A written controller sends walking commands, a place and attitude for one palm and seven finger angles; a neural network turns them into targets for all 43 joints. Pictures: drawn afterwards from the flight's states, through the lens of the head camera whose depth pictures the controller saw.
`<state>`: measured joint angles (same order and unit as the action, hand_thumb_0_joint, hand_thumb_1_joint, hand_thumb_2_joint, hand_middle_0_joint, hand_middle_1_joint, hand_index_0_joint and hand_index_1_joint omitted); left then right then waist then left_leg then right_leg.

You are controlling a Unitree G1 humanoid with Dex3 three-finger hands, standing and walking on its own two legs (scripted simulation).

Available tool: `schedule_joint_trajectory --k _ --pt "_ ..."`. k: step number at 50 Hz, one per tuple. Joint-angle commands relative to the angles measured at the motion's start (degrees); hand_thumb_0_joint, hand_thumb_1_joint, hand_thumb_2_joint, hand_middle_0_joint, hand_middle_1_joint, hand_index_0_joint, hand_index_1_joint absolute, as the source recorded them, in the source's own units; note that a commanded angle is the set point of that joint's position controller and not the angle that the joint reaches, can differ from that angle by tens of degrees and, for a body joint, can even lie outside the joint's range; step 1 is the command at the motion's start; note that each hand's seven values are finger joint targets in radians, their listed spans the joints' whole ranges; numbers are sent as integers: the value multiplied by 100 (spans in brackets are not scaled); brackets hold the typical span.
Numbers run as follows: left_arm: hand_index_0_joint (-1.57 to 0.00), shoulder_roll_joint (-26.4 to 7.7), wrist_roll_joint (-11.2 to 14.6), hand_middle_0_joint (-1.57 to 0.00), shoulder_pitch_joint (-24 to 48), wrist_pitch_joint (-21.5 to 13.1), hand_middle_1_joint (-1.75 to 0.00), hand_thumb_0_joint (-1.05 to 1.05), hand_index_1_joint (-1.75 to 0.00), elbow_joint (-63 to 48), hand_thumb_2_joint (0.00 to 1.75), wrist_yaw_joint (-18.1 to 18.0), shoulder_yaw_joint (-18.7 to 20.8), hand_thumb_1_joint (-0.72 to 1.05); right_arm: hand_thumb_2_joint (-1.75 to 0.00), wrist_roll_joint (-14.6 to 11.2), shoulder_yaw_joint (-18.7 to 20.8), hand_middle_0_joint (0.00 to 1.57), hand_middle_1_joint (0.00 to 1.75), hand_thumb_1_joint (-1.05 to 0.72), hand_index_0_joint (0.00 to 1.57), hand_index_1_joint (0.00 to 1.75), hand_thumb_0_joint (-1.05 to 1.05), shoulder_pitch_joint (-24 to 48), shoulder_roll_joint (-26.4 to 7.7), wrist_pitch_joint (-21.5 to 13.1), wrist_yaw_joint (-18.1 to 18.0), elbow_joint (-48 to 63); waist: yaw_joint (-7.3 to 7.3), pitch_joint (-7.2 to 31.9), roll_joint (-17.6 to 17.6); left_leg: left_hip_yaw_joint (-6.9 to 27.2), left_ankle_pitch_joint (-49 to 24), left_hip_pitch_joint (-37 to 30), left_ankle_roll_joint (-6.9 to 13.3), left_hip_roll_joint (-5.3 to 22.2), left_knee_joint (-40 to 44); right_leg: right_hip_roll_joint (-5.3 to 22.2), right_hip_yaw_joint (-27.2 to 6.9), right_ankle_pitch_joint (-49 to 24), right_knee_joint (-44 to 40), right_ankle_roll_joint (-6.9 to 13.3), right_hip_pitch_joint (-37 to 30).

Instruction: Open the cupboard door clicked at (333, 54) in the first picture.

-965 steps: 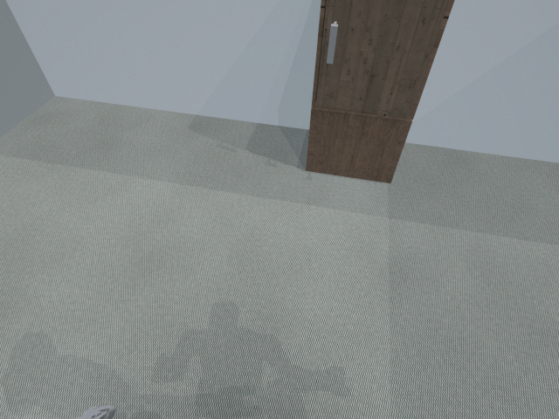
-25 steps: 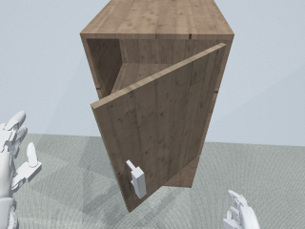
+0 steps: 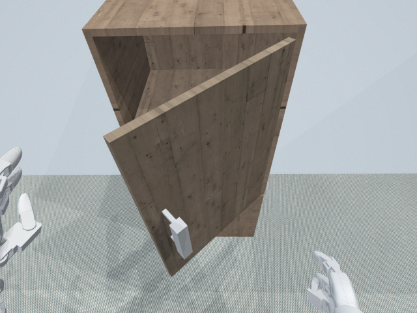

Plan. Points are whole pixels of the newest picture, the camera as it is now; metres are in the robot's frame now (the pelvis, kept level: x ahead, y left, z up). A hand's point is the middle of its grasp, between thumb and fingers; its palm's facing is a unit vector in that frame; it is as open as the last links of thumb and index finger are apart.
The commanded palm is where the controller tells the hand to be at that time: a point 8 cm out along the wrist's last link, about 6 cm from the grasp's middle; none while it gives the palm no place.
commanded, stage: step back with the hand held close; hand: left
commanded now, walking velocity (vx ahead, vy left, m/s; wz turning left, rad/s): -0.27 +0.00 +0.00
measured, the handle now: (176, 233) +0.29 +0.10 -0.06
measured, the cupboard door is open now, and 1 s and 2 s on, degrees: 44 44 44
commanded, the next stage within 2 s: stop stepping back and stand still in 0.96 s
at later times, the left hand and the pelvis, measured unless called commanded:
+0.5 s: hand out of the picture +0.11 +0.29 +0.15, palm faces +0.45 -0.72 -0.52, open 7.4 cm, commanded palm +0.05 +0.33 +0.17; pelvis -0.08 +0.02 -0.02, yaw +3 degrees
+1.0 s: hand out of the picture +0.05 +0.27 +0.17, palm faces +0.40 -0.81 -0.43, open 7.4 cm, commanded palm -0.02 +0.31 +0.17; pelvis -0.16 +0.01 +0.00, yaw -1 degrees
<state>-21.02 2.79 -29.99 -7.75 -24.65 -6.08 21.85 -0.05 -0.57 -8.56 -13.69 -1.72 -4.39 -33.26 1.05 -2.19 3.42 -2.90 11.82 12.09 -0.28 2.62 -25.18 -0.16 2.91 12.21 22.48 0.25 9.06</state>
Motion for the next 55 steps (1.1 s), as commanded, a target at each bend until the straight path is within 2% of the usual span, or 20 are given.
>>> schedule_joint_trajectory --k 1,7,16,23,26,28,29,31,33,35,36,37,39,41,44,48,50,51,53,55 --pt "-20 -1300 39 -20 -113 -320 -30 0 -30 -1402 90 -204 924 90 -90 -3 318 20 30 -90 20 30 0 502 -605 -126 -114 1019 -8 1174 -177 149 -1969 -437 149 122 81 344 -235 -2221 51 -81 -154" --pt "-20 -1337 37 -20 -186 -357 -30 0 -30 -1551 90 -300 951 90 -90 -39 351 20 30 -90 20 30 0 469 -585 -84 -139 1103 -36 1050 -128 163 -1325 -2 151 166 90 348 -333 -1762 128 -104 -15" --pt "-20 -1303 -87 -20 -155 -605 -30 0 -30 -1771 90 -395 1027 90 -90 -28 353 20 30 -90 20 30 0 369 -692 -283 -105 1135 -78 469 325 686 1590 1712 356 364 734 144 -413 360 313 -97 -196" --pt "-20 -1259 -222 -20 -103 -804 -30 0 -30 -1837 90 -371 1240 90 -90 3 405 20 30 -90 20 30 0 287 -687 -598 -77 1099 -36 642 718 1216 2712 2988 669 795 1073 -291 -427 -180 1646 -146 -1118" --pt "-20 -1228 -162 -20 82 -817 -30 0 -30 -1865 90 -343 1140 90 -90 11 418 20 30 -90 20 30 0 175 -636 -666 -55 989 -109 533 -172 730 2328 2272 397 275 112 85 -1112 572 615 39 -32" --pt "-20 -1223 -118 -20 246 -781 -30 0 -30 -1777 90 -387 961 90 -90 37 424 20 30 -90 20 30 0 61 -576 -623 -18 799 -155 402 -915 241 1513 854 46 -278 -1471 880 -1951 1945 -698 430 1859" --pt "-20 -1204 -114 -20 351 -754 -30 0 -30 -1752 90 -432 835 90 -90 43 409 20 30 -90 20 30 0 37 -521 -582 12 666 -180 446 -1238 169 1118 289 -34 -382 -2193 1273 -2098 1970 -1000 628 2450" --pt "-20 -1231 -116 -20 446 -700 -30 0 -30 -1730 90 -500 791 90 -90 58 360 20 30 -90 20 30 0 59 -448 -500 39 559 -228 557 -1212 232 904 0 0 -331 -2055 1316 -1648 919 -763 620 2389" --pt "-20 -1405 -90 -20 575 -690 -30 0 -30 -1925 90 -494 932 90 -90 26 321 20 30 -90 20 30 0 230 -540 -484 -22 643 -209 272 -524 561 993 324 123 -97 -283 627 -1012 884 -70 190 2080" --pt "-20 -1582 -194 -20 425 -857 -30 0 -30 -2095 90 -495 1291 90 -90 53 388 20 30 -90 20 30 0 508 -724 -576 -102 773 -55 585 1505 2255 1966 2235 671 1344 1531 -388 -296 563 2261 -182 142" --pt "-20 -1482 -197 -20 274 -904 -30 0 -30 -2149 90 -440 1358 90 -90 127 407 20 30 -90 20 30 0 388 -561 -664 -69 757 -72 956 1658 2713 3020 2734 935 1742 2199 -611 -454 1059 3739 -166 -460" --pt "-20 -1477 -197 -20 417 -893 -30 0 -30 -2261 90 -429 1345 90 -90 143 457 20 30 -90 20 30 0 338 -513 -724 -22 771 -118 818 1216 2763 2605 2472 1054 1787 2046 -594 -624 1282 4395 -124 96" --pt "-20 -1284 -103 -20 113 -884 -30 0 -30 -2251 90 -460 1204 90 -90 151 494 20 30 -90 20 30 0 289 -466 -847 88 600 -54 1001 433 2044 668 853 1020 1503 1205 -363 -675 1515 4069 -71 1233" --pt "-20 -1029 -24 -20 -199 -803 -30 0 -30 -2202 90 -464 887 90 -90 136 449 20 30 -90 20 30 0 230 -468 -891 145 473 -77 1224 757 1645 -435 -21 871 1340 1071 -332 -435 1712 3480 -97 1479" --pt "-20 -1038 32 -20 78 -657 -30 0 -30 -2200 90 -433 683 90 -90 163 396 20 30 -90 20 30 0 195 -519 -886 172 325 -142 1295 1007 1416 -612 -443 715 1234 1324 -431 -242 1860 2663 -88 1269" --pt "-20 -1300 121 -20 71 -589 -30 0 -30 -2074 90 -387 873 90 -90 209 363 20 30 -90 20 30 0 268 -506 -788 143 367 -87 1493 1104 1031 -622 -562 453 1064 1506 -507 22 1771 1109 26 573" --pt "-20 -1557 170 -20 -236 -648 -30 0 -30 -2139 90 -312 1131 90 -90 224 360 20 30 -90 20 30 0 261 -487 -628 170 456 -27 1760 1009 734 -1368 -664 225 908 1112 -413 69 824 -114 134 71" --pt "-20 -1593 253 -20 -191 -697 -30 0 -30 -2205 90 -252 1147 90 -90 175 328 20 30 -90 20 30 0 339 -440 -554 200 536 -16 1724 784 578 -1534 -771 135 783 796 -258 -55 419 -627 171 82" --pt "-20 -2003 280 -20 -185 -815 -30 0 -30 -2201 90 -255 1462 90 -90 132 264 20 30 -90 20 30 0 467 -381 -398 177 609 -73 1477 -545 38 -261 -587 -109 239 -618 971 -1098 -852 -1011 455 912" --pt "-20 -1923 215 -20 -310 -732 -30 0 -30 -1972 90 -312 1397 90 -90 -42 293 20 30 -90 20 30 0 561 -457 -402 160 711 49 1290 -1653 121 1077 894 -157 -428 -2383 1598 -1501 -2595 -645 410 635"
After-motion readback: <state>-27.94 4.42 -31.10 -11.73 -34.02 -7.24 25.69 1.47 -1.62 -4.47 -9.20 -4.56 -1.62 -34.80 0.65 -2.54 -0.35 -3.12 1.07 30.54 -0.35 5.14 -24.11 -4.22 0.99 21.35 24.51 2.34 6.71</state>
